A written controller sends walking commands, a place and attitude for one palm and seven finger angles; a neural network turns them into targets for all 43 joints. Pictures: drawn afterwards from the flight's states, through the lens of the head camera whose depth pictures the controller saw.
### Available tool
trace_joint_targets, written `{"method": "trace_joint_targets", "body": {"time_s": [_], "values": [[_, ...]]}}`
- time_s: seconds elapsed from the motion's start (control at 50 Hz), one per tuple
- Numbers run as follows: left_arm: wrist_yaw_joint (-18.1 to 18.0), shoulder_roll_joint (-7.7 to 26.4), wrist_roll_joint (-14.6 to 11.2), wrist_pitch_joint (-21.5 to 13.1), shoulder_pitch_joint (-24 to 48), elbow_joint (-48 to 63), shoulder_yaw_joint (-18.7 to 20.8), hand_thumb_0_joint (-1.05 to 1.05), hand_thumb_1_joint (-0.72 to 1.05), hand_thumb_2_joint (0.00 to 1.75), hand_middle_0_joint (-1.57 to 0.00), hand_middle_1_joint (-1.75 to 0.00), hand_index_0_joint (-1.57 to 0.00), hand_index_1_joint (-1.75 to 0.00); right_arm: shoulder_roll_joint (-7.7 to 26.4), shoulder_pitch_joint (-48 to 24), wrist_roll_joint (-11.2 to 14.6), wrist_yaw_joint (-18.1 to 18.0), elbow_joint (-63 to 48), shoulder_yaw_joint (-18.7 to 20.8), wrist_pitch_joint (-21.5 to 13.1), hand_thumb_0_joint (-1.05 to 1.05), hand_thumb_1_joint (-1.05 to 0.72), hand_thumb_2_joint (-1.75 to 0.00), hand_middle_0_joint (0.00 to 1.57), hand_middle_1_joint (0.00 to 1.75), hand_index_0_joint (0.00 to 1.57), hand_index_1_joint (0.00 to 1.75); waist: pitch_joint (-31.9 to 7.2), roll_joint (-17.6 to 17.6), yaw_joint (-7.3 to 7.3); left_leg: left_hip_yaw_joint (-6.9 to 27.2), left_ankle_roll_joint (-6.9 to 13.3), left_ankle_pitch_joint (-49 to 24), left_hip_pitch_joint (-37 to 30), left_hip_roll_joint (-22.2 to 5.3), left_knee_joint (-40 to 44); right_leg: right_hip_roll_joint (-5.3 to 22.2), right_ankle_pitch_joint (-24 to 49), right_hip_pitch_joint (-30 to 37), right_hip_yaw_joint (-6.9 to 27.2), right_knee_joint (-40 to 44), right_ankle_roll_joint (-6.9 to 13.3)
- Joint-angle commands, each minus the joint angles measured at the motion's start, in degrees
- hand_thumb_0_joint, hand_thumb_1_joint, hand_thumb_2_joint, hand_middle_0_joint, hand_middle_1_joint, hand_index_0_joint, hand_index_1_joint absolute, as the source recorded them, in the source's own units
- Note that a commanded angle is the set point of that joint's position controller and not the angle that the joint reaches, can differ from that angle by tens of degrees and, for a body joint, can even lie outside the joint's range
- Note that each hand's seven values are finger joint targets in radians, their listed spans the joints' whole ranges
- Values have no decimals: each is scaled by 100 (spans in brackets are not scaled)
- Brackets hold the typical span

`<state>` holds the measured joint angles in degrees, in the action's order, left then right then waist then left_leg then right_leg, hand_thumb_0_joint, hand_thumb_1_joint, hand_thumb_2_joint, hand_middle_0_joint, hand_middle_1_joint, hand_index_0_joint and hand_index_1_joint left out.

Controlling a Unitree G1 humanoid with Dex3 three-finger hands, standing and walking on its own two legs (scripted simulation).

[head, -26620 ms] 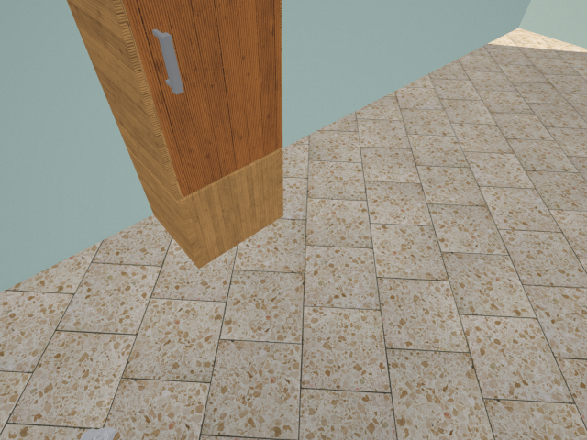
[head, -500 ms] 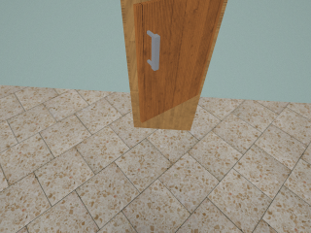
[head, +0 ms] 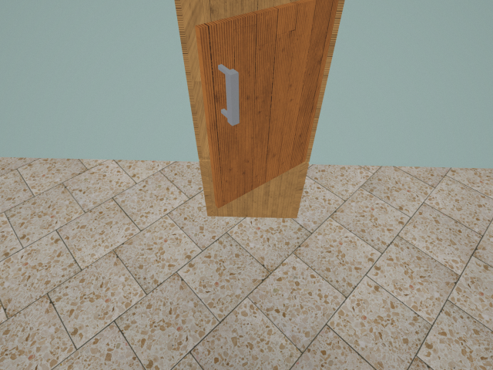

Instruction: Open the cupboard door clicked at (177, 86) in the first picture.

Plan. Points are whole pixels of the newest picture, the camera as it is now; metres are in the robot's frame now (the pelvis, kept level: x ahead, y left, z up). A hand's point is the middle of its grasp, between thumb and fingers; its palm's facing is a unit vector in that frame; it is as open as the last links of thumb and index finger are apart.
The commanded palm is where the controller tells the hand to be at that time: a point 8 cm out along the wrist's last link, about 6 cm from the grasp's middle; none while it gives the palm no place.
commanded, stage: let the arm hang, fingers relaxed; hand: left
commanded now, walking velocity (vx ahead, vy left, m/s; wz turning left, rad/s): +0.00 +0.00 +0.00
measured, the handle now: (228, 95) +0.69 +0.07 +0.09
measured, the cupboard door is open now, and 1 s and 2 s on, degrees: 37 37 37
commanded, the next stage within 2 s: look to check the result in 0.04 s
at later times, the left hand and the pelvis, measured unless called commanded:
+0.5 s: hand out of the picture +0.02 +0.17 -0.17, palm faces +0.03 -0.97 -0.22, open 7.4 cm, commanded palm none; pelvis +0.02 -0.01 +0.00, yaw +0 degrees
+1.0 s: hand out of the picture +0.06 +0.18 -0.18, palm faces -0.05 -0.97 -0.22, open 7.4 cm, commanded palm none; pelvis +0.03 -0.01 +0.00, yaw -6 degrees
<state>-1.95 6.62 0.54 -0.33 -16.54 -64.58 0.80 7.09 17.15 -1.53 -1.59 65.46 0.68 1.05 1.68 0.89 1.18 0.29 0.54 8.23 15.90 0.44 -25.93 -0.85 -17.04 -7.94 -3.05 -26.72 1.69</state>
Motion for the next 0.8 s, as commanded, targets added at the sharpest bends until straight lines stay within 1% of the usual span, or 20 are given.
{"method": "trace_joint_targets", "body": {"time_s": [0.0,0.06,0.08,0.14,0.16,0.22,0.26,0.28,0.36,0.42,0.48,0.5,0.56,0.6,0.66,0.7,0.72,0.74,0.76,0.78], "values": [[-50,672,-19,-59,-475,51,149,0,90,90,-20,-30,-20,-30,505,265,23,-49,-125,64,-86,0,-90,-90,20,30,20,30,382,90,-58,529,134,-135,-284,-467,457,620,176,-507,548,795,152],[-44,722,-18,-59,-457,33,155,0,90,90,-20,-30,-20,-30,588,164,34,-61,-140,74,-85,0,-90,-90,20,30,20,30,386,104,-80,520,129,-191,-362,-477,442,619,260,-460,530,834,156],[-43,722,-19,-57,-417,19,156,0,90,90,-20,-30,-20,-30,576,163,30,-61,-127,69,-91,0,-90,-90,20,30,20,30,369,118,-63,531,133,-227,-360,-490,477,633,319,-406,524,829,153],[-37,769,-24,-76,-389,18,149,0,90,90,-20,-30,-20,-30,670,95,38,-67,-128,73,-101,0,-90,-90,20,30,20,30,267,34,-65,513,138,-383,-480,-503,447,647,508,-316,553,872,146],[-39,819,-23,-85,-373,14,158,0,90,90,-20,-30,-20,-30,709,69,48,-69,-139,84,-102,0,-90,-90,20,30,20,30,235,-90,-76,499,140,-487,-519,-510,407,649,597,-282,524,879,146],[-42,836,-27,-94,-316,23,150,0,90,90,-20,-30,-20,-30,740,8,48,-73,-131,79,-105,0,-90,-90,20,30,20,30,225,-92,-50,473,133,-623,-572,-522,396,679,844,-212,541,903,137],[-43,879,-21,-99,-326,26,152,0,90,90,-20,-30,-20,-30,818,-75,55,-76,-151,94,-101,0,-90,-90,20,30,20,30,203,-73,-67,462,138,-662,-655,-532,372,671,913,-224,544,925,132],[-42,885,-23,-92,-280,19,145,0,90,90,-20,-30,-20,-30,795,-102,53,-73,-134,88,-99,0,-90,-90,20,30,20,30,268,-36,-49,451,132,-643,-621,-542,401,686,915,-224,529,932,130],[-34,967,-19,-100,-260,18,141,0,90,90,-20,-30,-20,-30,911,-234,58,-69,-160,98,-90,0,-90,-90,20,30,20,30,263,-159,-67,447,133,-586,-707,-546,412,683,877,-244,557,1009,123],[-28,1019,-21,-108,-179,30,130,0,90,90,-20,-30,-20,-30,958,-316,47,-63,-155,97,-92,0,-90,-90,20,30,20,30,264,-114,-54,424,117,-618,-723,-553,427,700,1010,-202,574,1023,118],[-27,1096,-20,-124,-124,51,147,0,90,90,-20,-30,-20,-30,1043,-406,54,-66,-177,103,-115,0,-90,-90,20,30,20,30,107,-146,-63,430,128,-807,-799,-577,422,711,1322,-62,568,988,105],[-24,1121,-22,-125,-99,59,150,0,90,90,-20,-30,-20,-30,1055,-434,56,-65,-173,101,-119,0,-90,-90,20,30,20,30,142,-73,-70,426,122,-817,-786,-572,433,726,1364,-47,563,1003,98],[-23,1189,-14,-134,-60,78,168,0,90,90,-20,-30,-20,-30,1127,-515,62,-66,-197,111,-114,0,-90,-90,20,30,20,30,139,-169,-81,410,116,-808,-809,-578,434,715,1459,-22,577,1036,85],[-19,1216,-20,-134,-4,92,163,0,90,90,-20,-30,-20,-30,1151,-551,52,-62,-191,106,-125,0,-90,-90,20,30,20,30,113,-84,-78,418,110,-858,-818,-580,456,739,1533,29,586,1035,85],[-17,1297,-14,-141,47,120,182,0,90,90,-20,-30,-20,-30,1228,-624,62,-62,-221,118,-127,0,-90,-90,20,30,20,30,120,-114,-93,405,111,-916,-843,-587,439,738,1669,54,567,1058,71],[-9,1309,-24,-136,112,119,169,0,90,90,-20,-30,-20,-30,1242,-624,51,-59,-209,107,-127,0,-90,-90,20,30,20,30,108,-39,-80,425,103,-876,-837,-597,493,748,1560,86,590,1071,87],[-10,1305,-21,-124,115,121,177,0,90,90,-20,-30,-20,-30,1220,-639,46,-63,-212,109,-120,0,-90,-90,20,30,20,30,125,-86,-85,371,92,-879,-886,-622,454,736,1666,26,650,1074,84],[-19,1140,-18,-83,57,121,166,0,90,90,-20,-30,-20,-30,1030,-532,41,-73,-205,91,-93,0,-90,-90,20,30,20,30,83,-87,-64,270,48,-897,-891,-644,355,747,1848,6,685,1008,61],[-31,1058,-14,-39,-27,134,176,0,90,90,-20,-30,-20,-30,926,-443,49,-89,-200,83,-56,0,-90,-90,20,30,20,30,56,-221,-76,181,28,-855,-886,-654,240,738,2007,-15,725,931,42],[-29,1120,-8,2,-6,178,208,0,90,90,-20,-30,-20,-30,953,-392,45,-102,-222,117,-24,0,-90,-90,20,30,20,30,129,-270,-64,96,0,-706,-761,-660,145,765,2072,-34,783,860,66]]}}
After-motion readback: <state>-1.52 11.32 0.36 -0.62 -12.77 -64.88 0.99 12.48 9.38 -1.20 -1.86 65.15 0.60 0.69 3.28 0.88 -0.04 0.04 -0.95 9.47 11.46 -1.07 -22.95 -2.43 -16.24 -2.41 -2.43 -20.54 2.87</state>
